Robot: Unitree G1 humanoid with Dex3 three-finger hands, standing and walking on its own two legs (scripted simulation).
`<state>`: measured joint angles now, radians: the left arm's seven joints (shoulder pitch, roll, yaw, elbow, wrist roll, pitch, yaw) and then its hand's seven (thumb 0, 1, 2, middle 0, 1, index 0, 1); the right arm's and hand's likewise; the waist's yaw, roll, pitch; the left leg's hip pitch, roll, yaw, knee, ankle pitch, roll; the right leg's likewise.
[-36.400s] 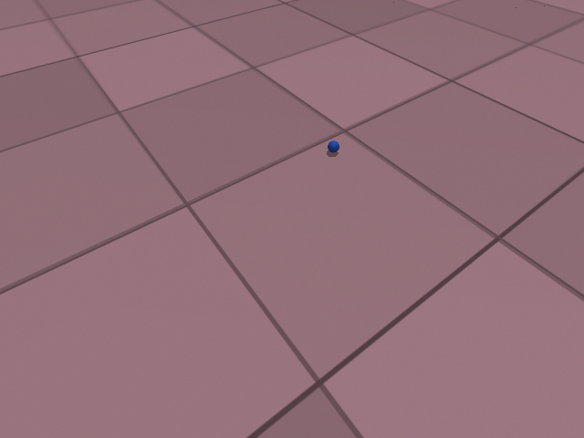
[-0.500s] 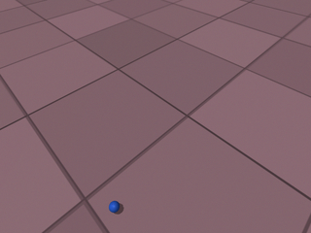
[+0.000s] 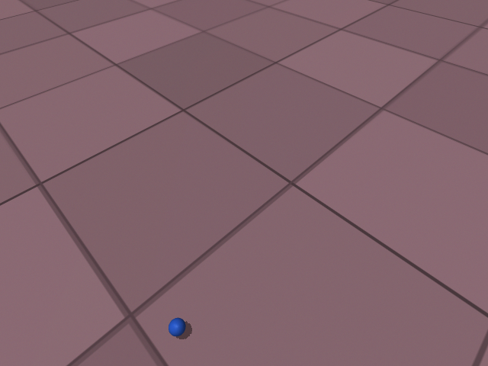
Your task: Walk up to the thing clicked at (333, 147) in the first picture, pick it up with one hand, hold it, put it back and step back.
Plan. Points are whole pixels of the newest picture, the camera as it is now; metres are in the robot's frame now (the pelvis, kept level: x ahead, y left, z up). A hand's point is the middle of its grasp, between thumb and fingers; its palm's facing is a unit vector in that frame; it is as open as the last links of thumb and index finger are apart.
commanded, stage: stand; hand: left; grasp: from above
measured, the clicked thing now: (177, 327) +0.40 +0.29 -0.75
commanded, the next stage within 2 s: step back in 0.54 s
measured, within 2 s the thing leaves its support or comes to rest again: neither
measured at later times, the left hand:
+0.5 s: hand out of the picture +0.08 +0.25 -0.16, palm faces -0.01 -0.94 -0.35, open 7.4 cm
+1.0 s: hand out of the picture +0.08 +0.31 -0.18, palm faces -0.05 -0.93 -0.35, open 7.4 cm
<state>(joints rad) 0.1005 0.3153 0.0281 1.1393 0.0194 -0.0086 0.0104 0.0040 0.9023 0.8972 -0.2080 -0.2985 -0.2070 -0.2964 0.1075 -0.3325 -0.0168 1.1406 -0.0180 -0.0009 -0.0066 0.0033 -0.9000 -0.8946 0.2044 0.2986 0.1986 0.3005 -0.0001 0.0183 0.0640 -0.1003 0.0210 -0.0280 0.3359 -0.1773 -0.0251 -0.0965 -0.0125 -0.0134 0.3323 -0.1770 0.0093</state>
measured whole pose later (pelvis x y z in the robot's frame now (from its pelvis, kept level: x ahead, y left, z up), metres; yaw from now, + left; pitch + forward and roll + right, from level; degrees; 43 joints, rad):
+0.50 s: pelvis +0.00 +0.00 +0.00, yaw +0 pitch -3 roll +0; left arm 0.11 0.33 0.02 1.13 0.02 -0.01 0.00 0.00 0.90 0.90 -0.21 -0.30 -0.21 -0.30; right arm 0.12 -0.34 -0.01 1.15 -0.02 0.00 0.00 0.00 -0.90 -0.89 0.20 0.30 0.20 0.30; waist 0.00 0.01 0.06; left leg -0.10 0.02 -0.02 0.32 -0.17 -0.03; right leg -0.11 -0.01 -0.01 0.34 -0.18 0.00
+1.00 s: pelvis -0.07 +0.05 -0.02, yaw -2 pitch -1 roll -2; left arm 0.03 0.40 0.06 0.89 0.00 0.06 0.03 0.00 0.90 0.90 -0.21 -0.30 -0.21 -0.30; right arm 0.14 -0.36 -0.05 0.94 -0.03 0.04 -0.01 0.00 -0.90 -0.89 0.21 0.30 0.20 0.30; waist -0.02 -0.05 0.20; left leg -0.28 -0.02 0.01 0.59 -0.28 0.07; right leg -0.47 0.12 0.17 1.13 -0.50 -0.02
